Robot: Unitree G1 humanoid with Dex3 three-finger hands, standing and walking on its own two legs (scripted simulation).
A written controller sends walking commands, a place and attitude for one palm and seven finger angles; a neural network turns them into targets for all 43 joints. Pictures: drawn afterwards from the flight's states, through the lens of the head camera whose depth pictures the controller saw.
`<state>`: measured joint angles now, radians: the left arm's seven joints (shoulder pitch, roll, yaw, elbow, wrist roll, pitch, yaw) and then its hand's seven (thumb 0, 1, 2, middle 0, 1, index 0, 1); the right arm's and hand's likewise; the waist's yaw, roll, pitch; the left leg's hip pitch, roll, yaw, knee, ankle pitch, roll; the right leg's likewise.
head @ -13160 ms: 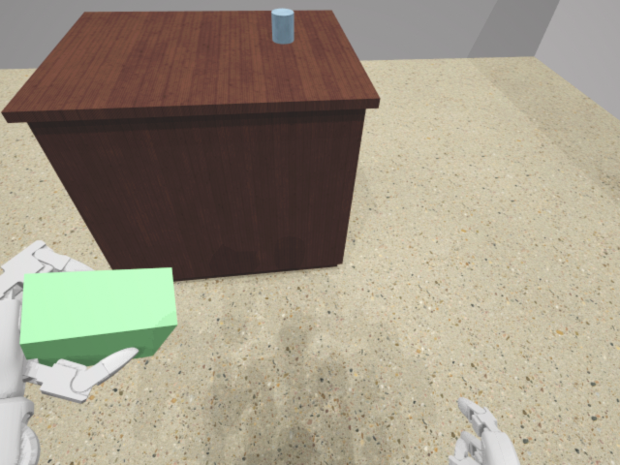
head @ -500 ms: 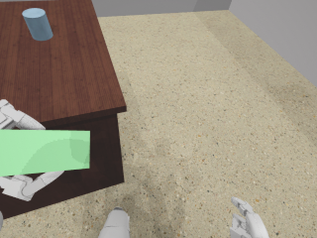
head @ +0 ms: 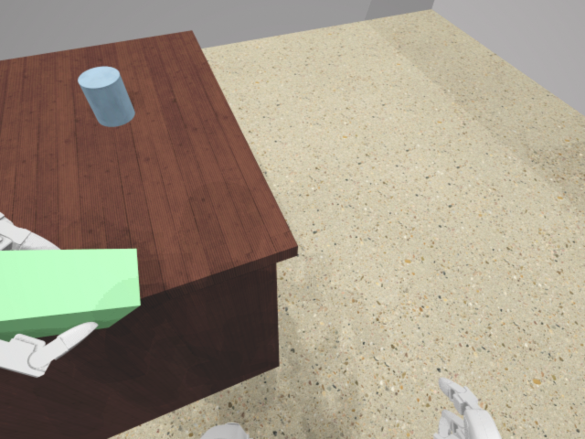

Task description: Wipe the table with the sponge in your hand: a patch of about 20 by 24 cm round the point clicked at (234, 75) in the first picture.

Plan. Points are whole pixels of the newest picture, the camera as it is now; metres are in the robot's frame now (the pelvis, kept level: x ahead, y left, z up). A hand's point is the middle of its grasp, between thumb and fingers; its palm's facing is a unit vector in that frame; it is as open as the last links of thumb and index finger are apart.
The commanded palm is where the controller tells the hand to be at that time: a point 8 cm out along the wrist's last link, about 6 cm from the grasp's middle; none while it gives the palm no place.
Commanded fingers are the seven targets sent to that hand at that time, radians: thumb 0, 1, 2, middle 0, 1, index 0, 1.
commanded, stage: shuffle to correct the standing spot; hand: left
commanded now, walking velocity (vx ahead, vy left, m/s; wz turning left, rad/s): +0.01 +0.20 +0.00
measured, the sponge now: (80, 295) +0.23 +0.23 +0.13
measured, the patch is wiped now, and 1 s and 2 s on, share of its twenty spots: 0.00 0.00 0.00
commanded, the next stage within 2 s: come to a stop and stand still in 0.52 s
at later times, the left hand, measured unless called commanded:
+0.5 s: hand out of the picture +0.21 +0.34 +0.15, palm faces +0.46 -0.79 -0.39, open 10.0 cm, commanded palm +0.16 +0.35 +0.19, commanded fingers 0.00 0.10 1.30 -1.20 -1.60 -1.20 -1.60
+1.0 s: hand out of the picture +0.19 +0.40 +0.17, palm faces +0.41 -0.84 -0.35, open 10.0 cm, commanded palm +0.14 +0.44 +0.19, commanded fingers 0.00 0.10 1.30 -1.20 -1.60 -1.20 -1.60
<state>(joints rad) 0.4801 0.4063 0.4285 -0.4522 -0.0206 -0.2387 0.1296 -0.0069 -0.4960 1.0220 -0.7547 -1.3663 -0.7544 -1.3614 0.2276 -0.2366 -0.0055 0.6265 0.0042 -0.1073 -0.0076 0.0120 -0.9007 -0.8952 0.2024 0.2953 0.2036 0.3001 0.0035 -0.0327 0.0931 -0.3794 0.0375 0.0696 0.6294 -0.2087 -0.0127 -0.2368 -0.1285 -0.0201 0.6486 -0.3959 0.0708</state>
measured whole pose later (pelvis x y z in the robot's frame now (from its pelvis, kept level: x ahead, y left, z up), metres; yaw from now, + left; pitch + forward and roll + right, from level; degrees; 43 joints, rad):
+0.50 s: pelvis +0.00 +0.08 +0.02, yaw +0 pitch -1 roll +4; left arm 0.40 0.29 0.34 -0.29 -0.03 -0.14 0.15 -0.01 -0.50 1.02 -0.76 -1.37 -0.75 -1.36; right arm 0.23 -0.23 0.03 0.65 0.00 -0.07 -0.01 0.01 -0.90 -0.90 0.20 0.30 0.20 0.30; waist 0.03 -0.02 0.04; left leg -0.49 0.02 0.02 1.08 -0.34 -0.04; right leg -0.27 -0.11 -0.11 0.55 -0.26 -0.03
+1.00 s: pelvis -0.02 +0.16 +0.01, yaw +0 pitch -1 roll -1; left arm 0.43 0.31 0.31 -0.47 -0.02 -0.12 0.14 -0.01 -0.49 1.02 -0.76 -1.36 -0.76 -1.36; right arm 0.21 -0.15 0.06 0.64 -0.01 -0.11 -0.02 0.01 -0.90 -0.89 0.20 0.30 0.20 0.30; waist 0.03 0.01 0.01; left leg -0.30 0.06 0.04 0.56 -0.25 -0.02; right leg -0.23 0.06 -0.10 0.50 -0.26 -0.08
